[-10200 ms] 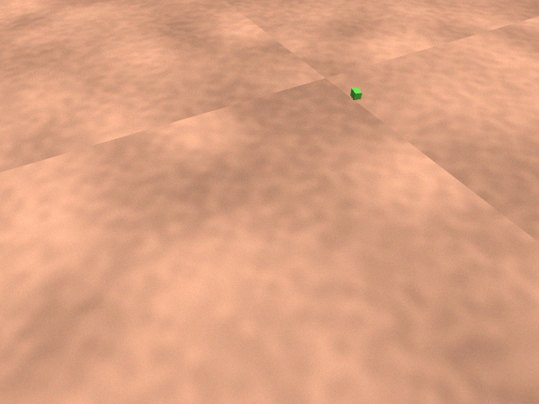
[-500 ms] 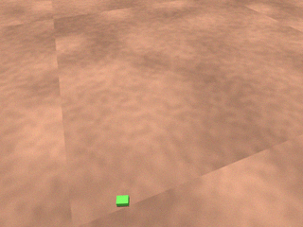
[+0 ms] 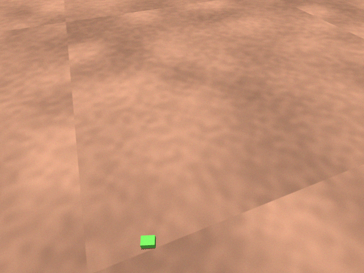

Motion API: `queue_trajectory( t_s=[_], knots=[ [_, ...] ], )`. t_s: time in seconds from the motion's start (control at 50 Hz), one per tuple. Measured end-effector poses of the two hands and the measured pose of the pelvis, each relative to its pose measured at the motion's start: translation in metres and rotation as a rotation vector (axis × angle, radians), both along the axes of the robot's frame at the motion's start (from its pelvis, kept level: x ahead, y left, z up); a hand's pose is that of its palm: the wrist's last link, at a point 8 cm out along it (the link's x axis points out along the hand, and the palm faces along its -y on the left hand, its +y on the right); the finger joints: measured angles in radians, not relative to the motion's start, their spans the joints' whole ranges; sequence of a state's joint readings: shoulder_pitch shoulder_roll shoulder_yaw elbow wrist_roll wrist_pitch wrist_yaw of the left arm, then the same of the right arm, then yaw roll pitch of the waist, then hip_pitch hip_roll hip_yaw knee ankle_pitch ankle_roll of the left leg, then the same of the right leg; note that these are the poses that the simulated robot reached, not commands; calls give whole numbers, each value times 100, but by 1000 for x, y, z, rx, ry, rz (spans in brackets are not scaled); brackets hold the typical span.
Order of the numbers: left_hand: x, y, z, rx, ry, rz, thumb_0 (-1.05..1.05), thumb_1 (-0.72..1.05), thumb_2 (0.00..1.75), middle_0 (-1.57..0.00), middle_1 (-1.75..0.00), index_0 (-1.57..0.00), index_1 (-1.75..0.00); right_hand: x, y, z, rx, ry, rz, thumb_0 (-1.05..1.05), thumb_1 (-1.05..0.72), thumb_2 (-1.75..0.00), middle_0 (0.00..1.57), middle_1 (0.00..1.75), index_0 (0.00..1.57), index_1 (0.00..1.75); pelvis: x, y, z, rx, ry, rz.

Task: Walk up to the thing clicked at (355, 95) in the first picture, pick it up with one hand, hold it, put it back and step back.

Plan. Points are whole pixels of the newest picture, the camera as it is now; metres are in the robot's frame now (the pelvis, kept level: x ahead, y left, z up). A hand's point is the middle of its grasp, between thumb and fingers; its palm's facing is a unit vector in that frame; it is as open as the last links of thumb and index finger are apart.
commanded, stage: stand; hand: left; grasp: from above
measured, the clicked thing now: (148, 241) +0.45 +0.20 -0.76
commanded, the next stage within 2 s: rise first in 0.56 s
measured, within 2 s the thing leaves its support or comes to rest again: neither
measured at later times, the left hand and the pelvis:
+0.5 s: hand out of the picture +0.07 +0.26 -0.16, palm faces -0.03 -0.94 -0.35, open 7.4 cm; pelvis +0.00 +0.00 +0.00, yaw +0 degrees
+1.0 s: hand out of the picture +0.14 +0.25 -0.18, palm faces -0.06 -0.92 -0.38, open 10.5 cm; pelvis -0.02 +0.00 -0.03, yaw +1 degrees
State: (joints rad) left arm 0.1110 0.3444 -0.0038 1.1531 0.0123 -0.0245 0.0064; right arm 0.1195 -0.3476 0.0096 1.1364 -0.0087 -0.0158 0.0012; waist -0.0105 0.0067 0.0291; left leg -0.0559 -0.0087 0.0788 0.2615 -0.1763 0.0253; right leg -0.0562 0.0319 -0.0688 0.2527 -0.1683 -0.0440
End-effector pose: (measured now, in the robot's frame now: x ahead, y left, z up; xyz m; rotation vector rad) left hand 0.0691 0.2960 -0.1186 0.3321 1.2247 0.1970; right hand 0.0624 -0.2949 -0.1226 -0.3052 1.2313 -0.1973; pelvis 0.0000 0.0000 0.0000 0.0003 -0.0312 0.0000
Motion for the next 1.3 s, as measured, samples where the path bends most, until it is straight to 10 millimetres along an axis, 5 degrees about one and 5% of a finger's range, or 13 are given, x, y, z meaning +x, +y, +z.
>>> queue_trajectory(
  t_s=[0.72,0.92,1.12,1.3],
  knots=[
    [7,0,0,-5,-41,29,1,88,91,-20,-32,-21,-32,8,5,1,1,-48,-3,1,-91,-90,20,30,20,30,-1,2,-2,1,25,14],
    [68,-1,-16,-12,-135,-49,1,44,90,-19,-67,-20,-66,4,33,-11,53,-132,-16,1,-94,-91,20,30,20,30,-21,-1,-22,1,166,14],
    [49,0,-40,48,-58,-85,0,-22,88,-20,-90,-21,-89,20,45,-26,67,-237,6,1,-96,-91,20,30,20,30,-21,6,-47,-13,237,16],
    [39,1,-64,75,-97,-146,0,-40,84,-25,-92,-26,-91,56,52,-43,49,-349,74,1,-95,-91,20,30,20,30,-26,9,-78,-20,299,21]
  ],
)
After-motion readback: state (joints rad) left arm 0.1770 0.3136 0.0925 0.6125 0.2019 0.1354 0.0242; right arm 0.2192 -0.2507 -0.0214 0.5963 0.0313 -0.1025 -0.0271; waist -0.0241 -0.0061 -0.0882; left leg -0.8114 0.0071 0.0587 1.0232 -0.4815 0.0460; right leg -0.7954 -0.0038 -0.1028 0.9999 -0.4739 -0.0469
